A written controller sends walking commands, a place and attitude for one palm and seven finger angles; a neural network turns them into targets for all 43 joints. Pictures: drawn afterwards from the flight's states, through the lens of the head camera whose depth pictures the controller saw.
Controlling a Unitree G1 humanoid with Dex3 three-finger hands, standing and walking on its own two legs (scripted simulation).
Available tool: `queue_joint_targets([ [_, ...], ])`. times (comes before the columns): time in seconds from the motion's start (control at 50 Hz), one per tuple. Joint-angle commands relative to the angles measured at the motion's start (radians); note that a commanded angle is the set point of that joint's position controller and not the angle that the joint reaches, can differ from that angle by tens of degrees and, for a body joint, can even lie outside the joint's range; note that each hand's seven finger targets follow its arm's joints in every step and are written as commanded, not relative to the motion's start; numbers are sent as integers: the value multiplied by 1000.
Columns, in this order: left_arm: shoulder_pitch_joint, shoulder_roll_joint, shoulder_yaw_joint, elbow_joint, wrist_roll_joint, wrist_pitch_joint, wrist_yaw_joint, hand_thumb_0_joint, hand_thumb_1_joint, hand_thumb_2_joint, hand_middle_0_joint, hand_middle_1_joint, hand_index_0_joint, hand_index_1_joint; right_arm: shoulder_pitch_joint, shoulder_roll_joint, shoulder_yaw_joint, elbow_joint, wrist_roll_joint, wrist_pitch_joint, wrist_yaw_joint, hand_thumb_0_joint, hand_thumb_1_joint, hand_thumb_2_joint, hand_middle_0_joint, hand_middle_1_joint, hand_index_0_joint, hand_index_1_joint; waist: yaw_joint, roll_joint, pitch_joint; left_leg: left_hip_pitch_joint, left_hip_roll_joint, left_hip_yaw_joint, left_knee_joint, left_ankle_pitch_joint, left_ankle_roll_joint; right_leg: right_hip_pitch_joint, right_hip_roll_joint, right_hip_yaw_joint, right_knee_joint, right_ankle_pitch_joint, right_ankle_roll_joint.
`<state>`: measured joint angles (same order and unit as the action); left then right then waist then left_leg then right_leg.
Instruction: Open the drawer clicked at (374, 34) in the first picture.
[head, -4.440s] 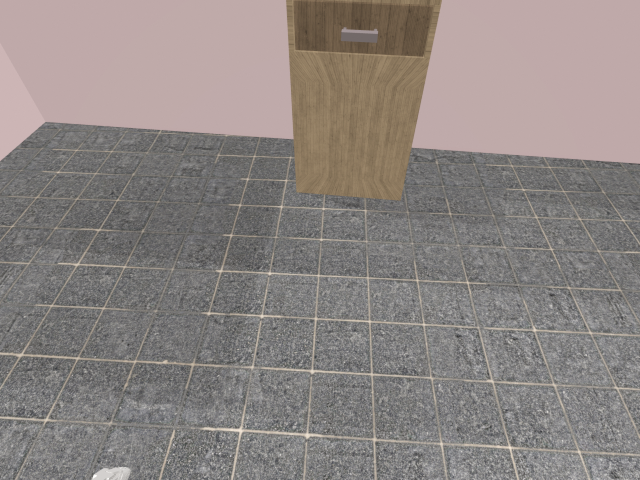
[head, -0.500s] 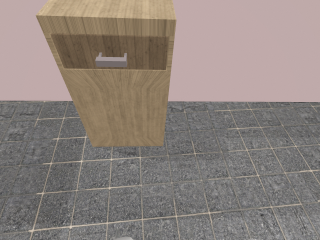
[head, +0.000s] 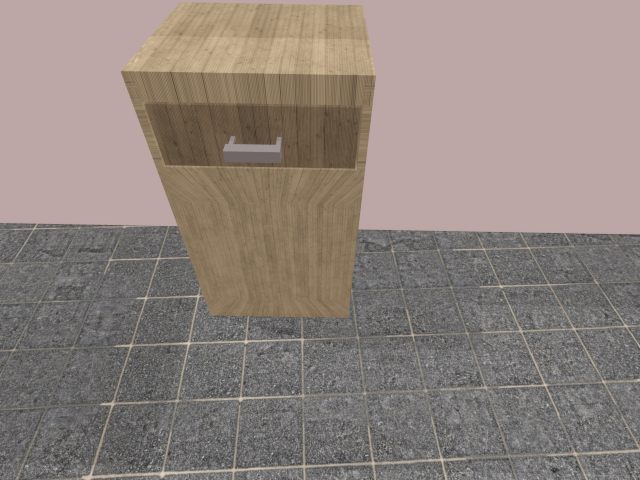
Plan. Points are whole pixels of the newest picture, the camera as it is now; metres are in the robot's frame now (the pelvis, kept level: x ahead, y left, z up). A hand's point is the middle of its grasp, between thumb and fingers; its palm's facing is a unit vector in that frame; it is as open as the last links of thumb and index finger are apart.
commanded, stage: take the last steps up to it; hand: left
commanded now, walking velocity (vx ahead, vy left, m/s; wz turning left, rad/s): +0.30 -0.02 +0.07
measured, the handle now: (254, 147) +0.78 +0.18 -0.01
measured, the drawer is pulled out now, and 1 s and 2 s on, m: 0.00 0.00 0.00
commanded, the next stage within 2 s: come to a stop and stand still in 0.64 s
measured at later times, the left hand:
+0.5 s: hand out of the picture -0.01 +0.16 -0.19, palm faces +0.17 -0.98 -0.10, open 7.4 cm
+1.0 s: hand (220, 364) +0.34 +0.19 -0.16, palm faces +0.04 -0.97 -0.22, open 7.4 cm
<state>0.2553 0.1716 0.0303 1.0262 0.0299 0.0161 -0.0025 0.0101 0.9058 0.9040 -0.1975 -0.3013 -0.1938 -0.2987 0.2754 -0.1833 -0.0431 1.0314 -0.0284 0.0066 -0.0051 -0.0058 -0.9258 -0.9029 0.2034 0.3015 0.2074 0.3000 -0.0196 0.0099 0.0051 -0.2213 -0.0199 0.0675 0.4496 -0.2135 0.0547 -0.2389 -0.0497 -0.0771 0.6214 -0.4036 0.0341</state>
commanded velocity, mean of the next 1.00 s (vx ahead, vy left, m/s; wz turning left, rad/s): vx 0.09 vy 0.01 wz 0.00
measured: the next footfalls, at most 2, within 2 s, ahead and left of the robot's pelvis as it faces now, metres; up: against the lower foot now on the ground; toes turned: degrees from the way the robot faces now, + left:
right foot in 0.02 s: +0.03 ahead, -0.12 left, +0.00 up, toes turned -5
left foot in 0.46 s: +0.22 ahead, +0.15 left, +0.00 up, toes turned +12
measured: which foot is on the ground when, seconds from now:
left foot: down 0.00-0.04, up 0.06-0.44, down 0.46-0.86, up 0.88-1.00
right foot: up 0.00-0.00, down 0.02-0.46, up 0.48-0.84, down 0.86-1.00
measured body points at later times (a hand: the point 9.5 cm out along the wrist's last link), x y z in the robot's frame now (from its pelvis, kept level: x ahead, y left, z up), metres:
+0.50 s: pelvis +0.12 +0.04 -0.02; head +0.15 +0.06 +0.43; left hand -0.01 +0.21 -0.18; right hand +0.21 -0.20 -0.16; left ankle +0.18 +0.14 -0.74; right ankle +0.00 -0.11 -0.72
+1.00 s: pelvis +0.24 +0.02 -0.01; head +0.25 -0.01 +0.44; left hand +0.33 +0.24 -0.14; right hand +0.23 -0.20 -0.18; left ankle +0.18 +0.14 -0.72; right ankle +0.29 -0.08 -0.74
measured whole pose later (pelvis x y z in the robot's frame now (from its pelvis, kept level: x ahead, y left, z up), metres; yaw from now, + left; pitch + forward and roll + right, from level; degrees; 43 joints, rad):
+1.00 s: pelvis +0.24 +0.02 -0.01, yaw +3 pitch -1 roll +1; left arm 0.11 0.13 0.01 1.02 0.02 -0.02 0.03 0.01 0.91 0.90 -0.20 -0.30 -0.20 -0.30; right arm 0.29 -0.15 -0.04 1.12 -0.01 0.03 -0.02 0.00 -0.91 -0.90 0.20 0.30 0.20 0.30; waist -0.04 0.04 0.05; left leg -0.22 0.05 0.09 0.70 -0.50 -0.03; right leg -0.30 -0.06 -0.14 0.53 -0.21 -0.04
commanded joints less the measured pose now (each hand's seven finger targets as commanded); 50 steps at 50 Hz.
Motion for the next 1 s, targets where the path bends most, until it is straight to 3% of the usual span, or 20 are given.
queue_joint_targets([
  [0.0, 220, 142, 35, 29, 11, -40, 16, 0, 900, 900, -200, -300, -200, -300, -12, -54, -15, -45, 19, -24, -7, 0, -900, -900, 200, 300, 200, 300, 94, -189, 77, -409, 52, -96, 152, -363, -16, 319, -209, 290, -397, -194, -96],
  [0.02, 255, 202, 45, 25, 3, -34, 24, 0, 900, 900, -200, -300, -200, -300, -81, -48, -12, -91, 11, -23, 1, 0, -900, -900, 200, 300, 200, 300, 127, -281, 132, -496, 12, -18, 363, -355, -37, 235, -380, 511, -546, -387, -182],
  [0.04, 247, 184, 48, 29, -6, -46, 32, 0, 900, 900, -200, -300, -200, -300, -106, -90, -26, -91, -1, -13, 7, 0, -900, -900, 200, 300, 200, 300, 114, -279, 170, -495, 60, -70, 486, -286, -33, 131, -388, 559, -595, -464, -190],
  [0.1, 137, 93, 22, 16, -8, -67, 28, 0, 900, 900, -200, -300, -200, -300, -21, -63, -34, -27, -3, -7, 24, 0, -900, -900, 200, 300, 200, 300, 24, -108, 204, -446, 107, -59, 596, -75, -55, 60, -262, 266, -531, -135, -136],
  [0.14, 159, 72, 15, 25, -11, -82, 28, 0, 900, 900, -200, -300, -200, -300, 12, -42, -33, -8, 0, -8, 26, 0, -900, -900, 200, 300, 200, 300, 18, -116, 167, -426, 119, -39, 600, -10, -67, 97, -225, 161, -509, 51, -128],
  [0.26, 259, 72, 12, 91, -4, -96, 29, 0, 900, 900, -200, -300, -200, -300, -92, -14, -24, -40, 7, -20, 32, 0, -900, -900, 200, 300, 200, 300, 49, -141, 153, -437, 134, 16, 430, -8, -76, 181, -230, 101, -460, 313, -160],
  [0.34, 274, 92, 19, 115, 2, -86, 31, 0, 900, 900, -200, -300, -200, -300, -145, 8, -12, -56, 12, -37, 36, 0, -900, -900, 200, 300, 200, 300, 63, -169, 144, -271, 103, 64, 243, -53, -46, 148, -233, 70, -386, 403, -156],
  [0.4, 229, 87, 23, 115, -7, -75, 30, 0, 900, 900, -200, -300, -200, -300, 61, -37, -21, 13, 3, -54, 17, 0, -900, -900, 200, 300, 200, 300, -41, -106, 50, 84, 51, 96, 57, 34, -27, 53, -162, -4, -119, 500, -114],
  [0.42, 259, 49, 19, 108, -14, -72, 25, 0, 900, 900, -200, -300, -200, -300, 197, -125, -38, 49, -4, -63, 3, 0, -900, -900, 200, 300, 200, 300, -83, 66, -68, 312, 192, -61, 13, 84, 11, -67, -94, -48, 115, 354, -73],
  [0.44, 268, 2, 9, 82, -22, -69, 19, 0, 900, 900, -200, -300, -200, -300, 288, -235, -62, 65, -3, -61, -9, 0, -900, -900, 200, 300, 200, 300, -93, 297, -147, 432, 438, -397, -87, 131, 100, -262, 16, -86, 389, -140, -29],
  [0.46, 214, 22, 12, 57, -14, -65, 23, 0, 900, 900, -200, -300, -200, -300, 281, -239, -57, 66, 4, -53, -13, 0, -900, -900, 200, 300, 200, 300, -98, 229, -139, 347, 486, -448, -179, -17, 140, -291, 13, 5, 536, -215, -51],
  [0.52, 100, 11, 20, 54, -5, -57, 6, 0, 900, 900, -200, -300, -200, -300, 85, -107, -27, 19, 2, -64, -21, 0, -900, -900, 200, 300, 200, 300, -38, 96, 66, 65, 410, -285, -240, -24, 118, -339, -86, 59, 599, -14, -46],
  [0.58, 151, -22, 17, 68, -4, -34, 2, 0, 900, 900, -200, -300, -200, -300, 36, -68, -13, 11, 4, -77, -25, 0, -900, -900, 200, 300, 200, 300, 21, 96, 41, -16, 338, -101, -230, 179, 91, -213, -87, 34, 432, 36, -21],
  [0.7, 35, -4, 17, 5, -2, -18, -1, 0, 900, 900, -200, -300, -200, -300, 26, -103, -26, 2, -1, -59, -17, 0, -900, -900, 200, 300, 200, 300, 15, 106, 91, -38, 330, -72, -247, 54, 103, -168, -67, -4, 160, 103, -5],
  [0.74, 3, 6, 15, -12, -3, -22, 2, 0, 900, 900, -200, -300, -200, -300, 20, -103, -25, 7, -2, -52, -18, 0, -900, -900, 200, 300, 200, 300, 18, 105, 98, -32, 323, -77, -198, 132, 97, -123, -49, -14, 69, 119, -5],
  [0.8, 76, 56, 14, 18, -8, -39, 18, 0, 900, 900, -200, -300, -200, -300, 18, -71, -10, 24, 8, -46, -21, 0, -900, -900, 200, 300, 200, 300, 63, -9, 22, -22, 214, 14, -1, 223, -9, 102, -51, 8, -216, 394, -2],
  [0.82, 85, 113, 16, 24, -7, -49, 27, 0, 900, 900, -200, -300, -200, -300, 48, -33, 0, 29, 17, -44, -18, 0, -900, -900, 200, 300, 200, 300, 49, -123, -21, -85, 157, 39, 44, 43, -54, 183, -172, 148, -216, 640, -41],
  [0.84, 54, 158, 16, 13, -12, -46, 32, 0, 900, 900, -200, -300, -200, -300, 78, -13, 5, 34, 24, -32, -12, 0, -900, -900, 200, 300, 200, 300, 23, -149, -3, -96, 109, 47, 52, -158, -78, 168, -268, 188, -225, 800, -93],
  [0.88, 16, 177, 26, 0, -15, -45, 39, 0, 900, 900, -200, -300, -200, -300, 103, -24, -3, 51, 24, 0, -21, 0, -900, -900, 200, 300, 200, 300, 23, -279, -47, -33, 96, 39, 184, -286, -89, 107, -297, 206, -255, 888, -175],
  [0.98, -28, 183, 47, -22, -4, -18, 58, 0, 900, 900, -200, -300, -200, -300, 64, -27, -17, 34, 26, 28, -28, 0, -900, -900, 200, 300, 200, 300, 48, -141, -70, -141, 59, -29, 415, -333, -93, 178, -329, 181, -209, 1036, -241],
])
